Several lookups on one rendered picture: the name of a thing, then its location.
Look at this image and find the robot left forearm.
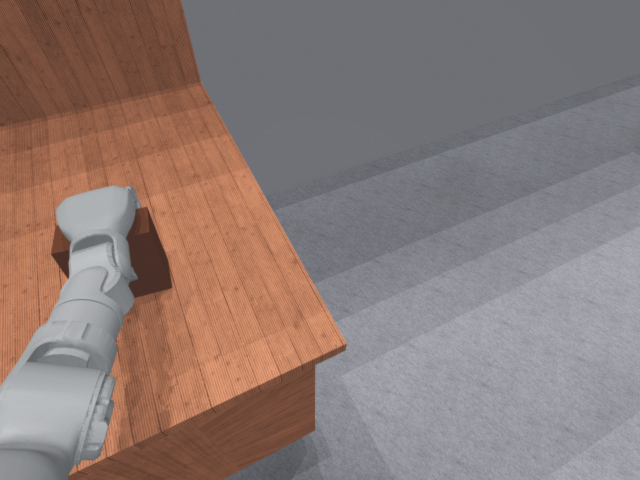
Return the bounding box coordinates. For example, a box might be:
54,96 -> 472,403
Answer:
0,229 -> 134,407

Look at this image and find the left robot hand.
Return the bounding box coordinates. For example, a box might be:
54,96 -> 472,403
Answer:
56,185 -> 142,282

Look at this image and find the robot left upper arm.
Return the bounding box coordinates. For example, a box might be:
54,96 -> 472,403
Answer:
0,362 -> 116,480

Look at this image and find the sponge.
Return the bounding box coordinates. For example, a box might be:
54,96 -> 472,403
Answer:
51,207 -> 172,298

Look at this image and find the table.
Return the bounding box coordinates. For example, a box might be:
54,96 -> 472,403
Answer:
0,0 -> 347,480

